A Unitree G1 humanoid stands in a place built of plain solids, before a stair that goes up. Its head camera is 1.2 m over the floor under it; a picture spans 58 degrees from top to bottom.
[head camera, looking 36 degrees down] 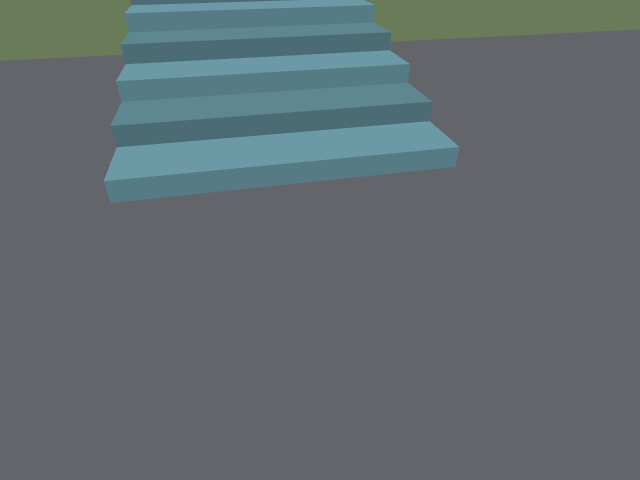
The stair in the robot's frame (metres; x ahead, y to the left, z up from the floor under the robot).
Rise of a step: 0.13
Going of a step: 0.43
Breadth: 2.00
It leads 12 degrees to the left of straight ahead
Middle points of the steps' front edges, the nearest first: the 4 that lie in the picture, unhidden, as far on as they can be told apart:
2.20 0.14 0.13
2.62 0.23 0.26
3.04 0.33 0.40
3.46 0.42 0.53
